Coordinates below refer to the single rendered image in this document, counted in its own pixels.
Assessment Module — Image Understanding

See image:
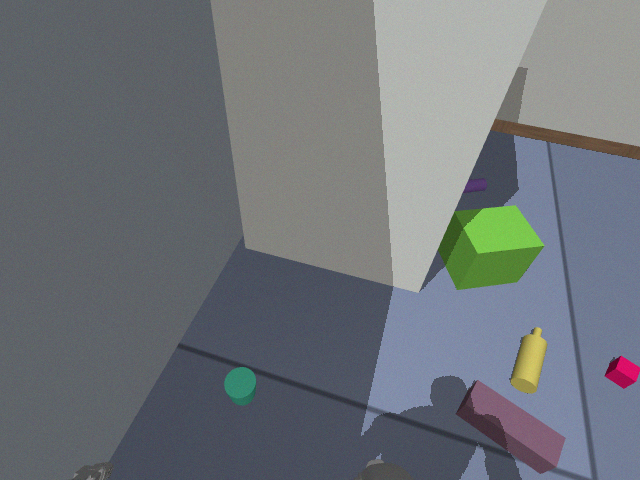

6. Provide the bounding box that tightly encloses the left robot hand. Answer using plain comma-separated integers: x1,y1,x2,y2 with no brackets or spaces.
72,462,114,480

